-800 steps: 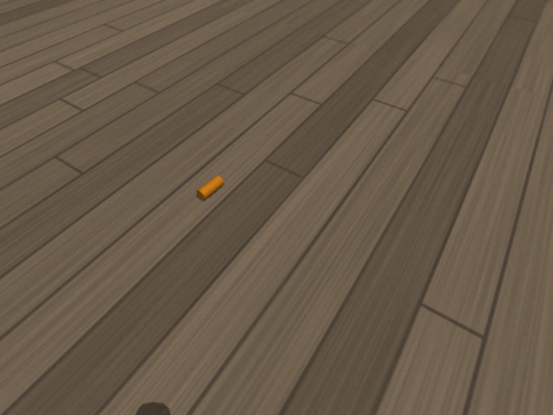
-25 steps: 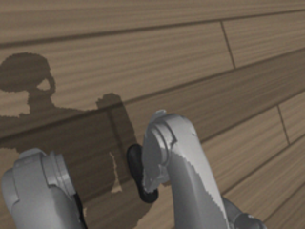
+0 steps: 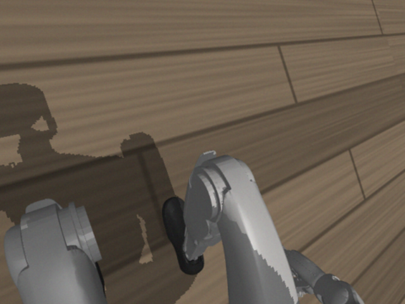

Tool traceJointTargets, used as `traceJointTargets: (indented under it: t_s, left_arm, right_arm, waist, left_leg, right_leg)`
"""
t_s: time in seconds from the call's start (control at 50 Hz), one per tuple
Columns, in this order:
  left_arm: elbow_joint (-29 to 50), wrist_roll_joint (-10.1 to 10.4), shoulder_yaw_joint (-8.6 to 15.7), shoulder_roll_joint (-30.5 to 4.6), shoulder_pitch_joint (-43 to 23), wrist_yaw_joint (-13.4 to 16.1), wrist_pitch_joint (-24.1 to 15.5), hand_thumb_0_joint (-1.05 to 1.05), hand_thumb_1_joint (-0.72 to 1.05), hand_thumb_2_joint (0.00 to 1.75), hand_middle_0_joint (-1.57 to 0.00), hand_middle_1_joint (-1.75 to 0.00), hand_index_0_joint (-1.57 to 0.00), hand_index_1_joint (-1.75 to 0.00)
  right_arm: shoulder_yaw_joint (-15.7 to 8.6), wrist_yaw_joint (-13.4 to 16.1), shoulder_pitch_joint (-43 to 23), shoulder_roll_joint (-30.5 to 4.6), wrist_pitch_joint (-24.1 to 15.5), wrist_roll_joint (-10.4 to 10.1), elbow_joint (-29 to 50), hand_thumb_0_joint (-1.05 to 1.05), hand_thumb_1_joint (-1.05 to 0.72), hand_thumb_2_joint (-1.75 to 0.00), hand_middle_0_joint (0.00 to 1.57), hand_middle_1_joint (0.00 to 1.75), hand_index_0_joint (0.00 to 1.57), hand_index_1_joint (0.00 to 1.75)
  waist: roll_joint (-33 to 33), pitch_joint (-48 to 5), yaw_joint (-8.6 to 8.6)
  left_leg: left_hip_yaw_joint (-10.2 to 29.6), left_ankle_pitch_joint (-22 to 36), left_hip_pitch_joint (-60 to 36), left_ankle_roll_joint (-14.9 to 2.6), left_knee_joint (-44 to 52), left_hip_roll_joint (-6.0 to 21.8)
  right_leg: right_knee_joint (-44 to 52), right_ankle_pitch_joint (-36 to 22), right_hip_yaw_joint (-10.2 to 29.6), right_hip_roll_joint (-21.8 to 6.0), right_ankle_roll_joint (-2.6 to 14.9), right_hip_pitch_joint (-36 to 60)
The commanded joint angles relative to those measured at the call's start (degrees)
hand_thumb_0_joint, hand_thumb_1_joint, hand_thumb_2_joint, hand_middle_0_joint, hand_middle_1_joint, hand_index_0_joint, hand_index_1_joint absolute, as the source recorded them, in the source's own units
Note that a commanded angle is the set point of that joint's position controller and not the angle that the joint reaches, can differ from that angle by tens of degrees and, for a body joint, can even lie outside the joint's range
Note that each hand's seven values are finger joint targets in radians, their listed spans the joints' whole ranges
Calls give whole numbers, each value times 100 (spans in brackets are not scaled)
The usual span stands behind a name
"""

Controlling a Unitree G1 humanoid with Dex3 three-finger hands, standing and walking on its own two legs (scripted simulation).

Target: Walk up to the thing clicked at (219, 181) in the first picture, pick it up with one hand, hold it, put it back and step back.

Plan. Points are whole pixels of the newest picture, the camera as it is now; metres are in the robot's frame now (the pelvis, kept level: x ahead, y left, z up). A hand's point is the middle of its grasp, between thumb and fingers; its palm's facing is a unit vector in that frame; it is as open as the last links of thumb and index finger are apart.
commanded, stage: close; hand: left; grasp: from above
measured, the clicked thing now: out of the picture +0.42 +0.33 -0.27
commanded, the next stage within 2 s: none
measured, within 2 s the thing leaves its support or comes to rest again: neither
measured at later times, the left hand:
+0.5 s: hand out of the picture +0.40 +0.31 -0.25, palm faces -0.45 -0.07 -0.89, open 12.8 cm
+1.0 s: hand out of the picture +0.41 +0.35 -0.25, palm faces -0.54 -0.13 -0.83, open 12.0 cm
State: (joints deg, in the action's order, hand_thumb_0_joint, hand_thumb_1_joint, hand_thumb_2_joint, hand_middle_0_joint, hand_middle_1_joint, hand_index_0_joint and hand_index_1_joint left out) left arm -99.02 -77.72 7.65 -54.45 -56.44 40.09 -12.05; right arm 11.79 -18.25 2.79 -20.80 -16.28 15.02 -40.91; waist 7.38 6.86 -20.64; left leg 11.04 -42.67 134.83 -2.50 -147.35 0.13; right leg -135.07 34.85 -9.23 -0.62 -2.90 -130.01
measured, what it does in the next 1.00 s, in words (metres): stands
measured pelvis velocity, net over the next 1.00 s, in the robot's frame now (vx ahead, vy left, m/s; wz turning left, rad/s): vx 0.00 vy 0.00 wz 0.01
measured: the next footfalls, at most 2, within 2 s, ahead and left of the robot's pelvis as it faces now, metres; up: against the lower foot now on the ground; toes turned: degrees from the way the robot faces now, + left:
none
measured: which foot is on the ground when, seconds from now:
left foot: down 0.00-1.00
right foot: down 0.00-1.00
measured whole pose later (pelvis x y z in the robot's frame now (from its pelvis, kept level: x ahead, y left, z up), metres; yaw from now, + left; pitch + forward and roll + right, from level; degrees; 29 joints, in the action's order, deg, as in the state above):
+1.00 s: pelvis +0.00 +0.00 +0.00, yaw +0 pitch +27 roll -14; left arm -93.1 -74.4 8.6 -60.0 -53.2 28.6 -19.5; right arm 14.3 -17.0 3.9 -21.1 -13.0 15.0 -38.4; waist 6.7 12.2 -19.3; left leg 12.4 -43.2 133.1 -1.3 -148.0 -0.4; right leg -135.7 35.2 -10.2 -0.8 -2.4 -128.5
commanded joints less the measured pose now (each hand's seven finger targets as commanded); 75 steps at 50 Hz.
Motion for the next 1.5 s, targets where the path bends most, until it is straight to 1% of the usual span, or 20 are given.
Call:
traceJointTargets:
  t_s: [0.0,0.1,0.2,0.3,0.44,0.52,0.6,0.68,0.7,0.74,0.88,0.96,1.02,1.08,1.2,1.26,1.32,1.4,1.46,1.48]
  left_arm:
    - [506,283,297,-1390,-1069,-364,-68,0,-37,87,-13,-95,-15,-93]
    - [1000,347,174,-1525,-923,-833,-553,0,-36,86,-14,-99,-16,-96]
    - [963,346,65,-1458,-566,-886,-1097,0,-34,86,-13,-98,-16,-95]
    - [1239,115,120,-1800,-842,-409,-1518,0,-27,81,-17,-94,-20,-90]
    - [859,-443,-277,-1623,-746,539,-1047,0,-20,75,-22,-88,-26,-83]
    - [842,-210,-427,-1291,-1073,742,-531,0,-16,72,-25,-83,-29,-79]
    - [705,59,-382,-1177,-1225,569,-121,0,-16,71,-27,-79,-30,-76]
    - [617,117,262,-1822,-1329,162,1,0,-15,70,-30,-75,-32,-73]
    - [403,128,245,-1658,-1223,-8,-10,0,-14,71,-31,-74,-33,-73]
    - [382,244,358,-1635,-971,-265,-83,0,-15,71,-31,-76,-32,-74]
    - [1081,392,148,-1638,-629,-1032,-684,0,-8,66,-33,-81,-37,-76]
    - [1015,382,110,-1600,-446,-1085,-1114,0,-5,63,-33,-79,-38,-74]
    - [1141,380,373,-1872,-372,-826,-1428,0,-2,62,-36,-76,-41,-71]
    - [1383,114,111,-1870,-826,-560,-1583,0,1,61,-38,-75,-43,-70]
    - [1055,-390,-306,-1541,-778,257,-1237,0,15,56,-47,-69,-53,-63]
    - [1101,-409,-452,-1384,-981,522,-884,0,18,54,-53,-63,-57,-58]
    - [946,-191,-504,-1159,-1071,638,-526,0,16,49,-53,-57,-56,-53]
    - [753,-58,-433,-1127,-1230,395,-151,0,14,47,-53,-53,-55,-50]
    - [971,6,255,-1886,-1361,243,-101,0,16,49,-57,-50,-58,-48]
    - [628,0,299,-1803,-1101,122,-77,0,17,48,-58,-50,-60,-48]
  right_arm:
    - [-585,54,1132,-1866,40,-81,4,0,-89,-90,20,30,20,30]
    - [-431,91,1273,-1779,225,-96,47,0,-90,-90,20,30,20,30]
    - [-244,173,1336,-1701,508,-41,136,0,-89,-90,20,30,20,30]
    - [-318,295,1267,-1873,637,76,184,0,-89,-90,20,30,20,30]
    - [-353,430,841,-1846,501,208,-69,0,-88,-89,20,30,20,30]
    - [-451,339,840,-1832,303,174,-179,0,-88,-89,20,30,20,30]
    - [-494,198,894,-1931,99,42,-177,0,-88,-89,20,30,20,30]
    - [-529,129,1007,-2037,36,-99,26,0,-88,-89,20,30,20,30]
    - [-527,96,1079,-2000,15,-90,68,0,-88,-89,20,30,20,30]
    - [-477,88,1128,-1888,40,-65,83,0,-89,-90,20,30,20,30]
    - [-376,166,1321,-1866,268,-84,162,0,-89,-90,20,30,20,30]
    - [-244,229,1400,-1854,455,-20,236,0,-89,-90,20,30,20,30]
    - [-273,324,1339,-1908,598,7,280,0,-89,-90,20,30,20,30]
    - [-282,367,1230,-1815,655,99,165,0,-89,-89,20,30,20,30]
    - [-344,479,883,-1770,572,204,-63,0,-88,-89,20,30,20,30]
    - [-424,455,855,-1785,437,196,-151,0,-89,-89,20,30,20,30]
    - [-473,339,763,-1814,278,137,-196,0,-88,-89,20,30,20,30]
    - [-546,188,869,-1930,94,2,-114,0,-88,-89,20,30,20,30]
    - [-556,121,935,-2029,80,-109,94,0,-88,-89,20,30,20,30]
    - [-536,80,1048,-2010,79,-102,132,0,-89,-89,20,30,20,30]
  waist:
    - [-3138,-3477,-177]
    - [-3145,-3764,-224]
    - [-2537,-3774,-219]
    - [-2592,-3580,-100]
    - [-2690,-3071,-104]
    - [-2730,-2975,-178]
    - [-2990,-3107,-188]
    - [-3255,-3359,-81]
    - [-3258,-3130,-189]
    - [-3115,-3215,-154]
    - [-2852,-3581,-214]
    - [-2443,-3590,-231]
    - [-2496,-3638,-52]
    - [-2654,-3476,-25]
    - [-2589,-3122,-111]
    - [-2729,-3012,-158]
    - [-2953,-2971,-173]
    - [-3240,-3052,-207]
    - [-3550,-3625,0]
    - [-3455,-3407,-102]
  left_leg:
    - [-180,1543,-3127,231,1771,43]
    - [-306,2105,-3258,254,1536,34]
    - [-355,2257,-2934,200,1284,28]
    - [-295,1616,-2932,208,1518,57]
    - [-390,935,-2728,254,1781,94]
    - [-183,869,-2687,273,1917,151]
    - [44,900,-2969,296,1975,183]
    - [65,1236,-3136,309,1964,135]
    - [20,1264,-3091,306,1915,120]
    - [-117,1355,-2949,250,1856,72]
    - [-406,2126,-2996,210,1441,14]
    - [-382,2087,-2804,194,1256,5]
    - [-289,1834,-2919,219,1439,31]
    - [-295,1294,-2923,228,1541,62]
    - [-358,959,-2745,254,1730,106]
    - [-263,944,-2846,292,1839,148]
    - [-33,917,-2978,339,2028,188]
    - [112,957,-3215,354,2042,189]
    - [152,1605,-3603,373,2024,157]
    - [64,1710,-3433,351,1950,133]
  right_leg:
    - [734,-1203,-448,219,317,1783]
    - [842,-1619,-461,287,327,2322]
    - [961,-1841,-476,352,354,2780]
    - [1034,-1184,-560,418,373,2494]
    - [1148,-551,-498,510,384,1910]
    - [1107,-561,-474,412,364,1598]
    - [888,-712,-520,292,371,1266]
    - [679,-923,-504,214,381,1320]
    - [660,-954,-507,194,358,1350]
    - [779,-1068,-499,250,335,1706]
    - [996,-1690,-459,314,336,2574]
    - [1023,-1688,-501,342,359,2703]
    - [1048,-1353,-582,382,378,2671]
    - [1038,-853,-565,431,398,2304]
    - [1123,-538,-524,511,379,1901]
    - [1094,-575,-499,466,363,1636]
    - [951,-628,-562,369,363,1289]
    - [740,-734,-558,247,362,978]
    - [614,-1145,-542,212,367,1256]
    - [583,-1231,-523,212,346,1361]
